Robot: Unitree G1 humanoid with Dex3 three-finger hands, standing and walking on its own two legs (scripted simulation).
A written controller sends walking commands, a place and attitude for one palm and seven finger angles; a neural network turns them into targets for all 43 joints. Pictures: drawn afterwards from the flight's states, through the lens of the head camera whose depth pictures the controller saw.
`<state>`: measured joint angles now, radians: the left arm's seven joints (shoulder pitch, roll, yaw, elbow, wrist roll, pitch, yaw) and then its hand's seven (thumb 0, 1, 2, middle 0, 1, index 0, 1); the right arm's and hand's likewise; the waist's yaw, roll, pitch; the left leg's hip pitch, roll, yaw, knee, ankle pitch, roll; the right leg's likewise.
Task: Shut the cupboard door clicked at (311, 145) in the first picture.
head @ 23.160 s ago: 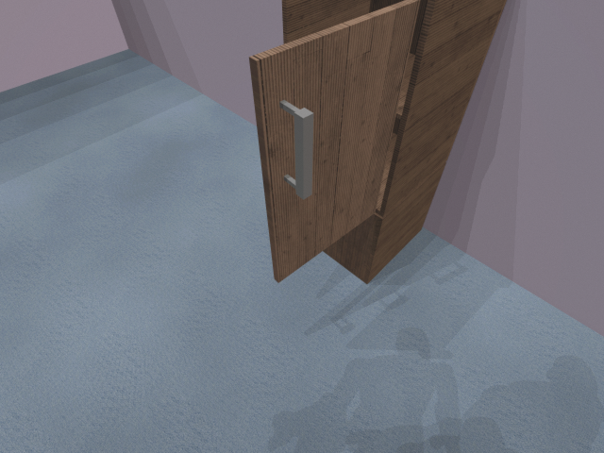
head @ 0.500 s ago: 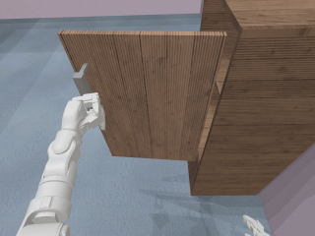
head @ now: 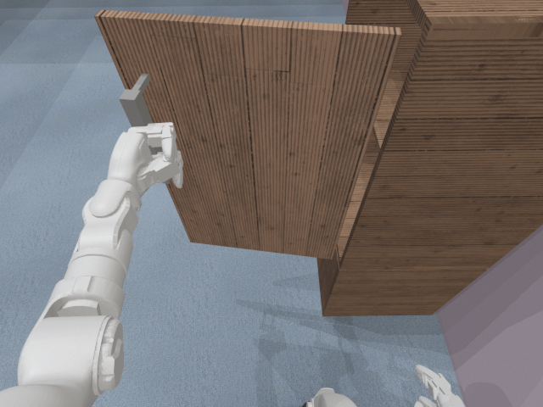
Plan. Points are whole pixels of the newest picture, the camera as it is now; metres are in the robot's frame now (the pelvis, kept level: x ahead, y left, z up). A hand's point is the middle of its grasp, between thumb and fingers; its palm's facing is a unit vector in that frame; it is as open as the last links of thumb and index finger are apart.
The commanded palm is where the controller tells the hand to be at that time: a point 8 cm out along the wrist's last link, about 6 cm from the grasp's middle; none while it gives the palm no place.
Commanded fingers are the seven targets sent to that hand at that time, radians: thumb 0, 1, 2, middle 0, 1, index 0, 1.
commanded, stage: push the door shut along its arc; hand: left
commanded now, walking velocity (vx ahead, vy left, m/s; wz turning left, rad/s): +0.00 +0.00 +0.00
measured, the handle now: (154, 133) +0.51 +0.20 +0.11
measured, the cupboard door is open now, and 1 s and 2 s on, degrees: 82 70 48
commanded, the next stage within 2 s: pull the fist back off the door in 1.58 s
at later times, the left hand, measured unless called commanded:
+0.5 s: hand (209, 131) +0.50 +0.10 +0.12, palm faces -0.28 -0.96 +0.00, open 3.1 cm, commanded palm +0.49 +0.17 +0.11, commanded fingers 0.00 0.90 0.90 -1.30 -1.50 -1.30 -1.50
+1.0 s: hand (217, 117) +0.53 +0.09 +0.12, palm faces -0.36 -0.93 -0.02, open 3.1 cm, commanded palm +0.55 +0.14 +0.11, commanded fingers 0.00 0.90 0.90 -1.30 -1.50 -1.30 -1.50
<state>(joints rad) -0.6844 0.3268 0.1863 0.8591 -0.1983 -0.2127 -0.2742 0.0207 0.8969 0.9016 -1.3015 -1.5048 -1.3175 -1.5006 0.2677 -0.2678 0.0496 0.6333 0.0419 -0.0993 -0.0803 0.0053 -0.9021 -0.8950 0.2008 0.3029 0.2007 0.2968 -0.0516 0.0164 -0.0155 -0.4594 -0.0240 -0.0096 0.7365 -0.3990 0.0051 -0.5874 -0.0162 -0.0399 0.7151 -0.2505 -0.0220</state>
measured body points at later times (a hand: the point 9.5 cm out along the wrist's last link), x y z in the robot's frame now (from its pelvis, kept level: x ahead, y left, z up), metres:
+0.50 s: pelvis +0.01 +0.01 -0.01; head +0.10 +0.01 +0.43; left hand +0.51 +0.16 +0.12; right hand +0.04 -0.26 -0.13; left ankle -0.02 +0.12 -0.71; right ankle +0.06 -0.11 -0.71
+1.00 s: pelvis +0.01 +0.01 -0.02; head +0.13 +0.01 +0.42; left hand +0.55 +0.15 +0.12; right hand +0.02 -0.27 -0.13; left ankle -0.02 +0.12 -0.71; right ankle +0.06 -0.11 -0.71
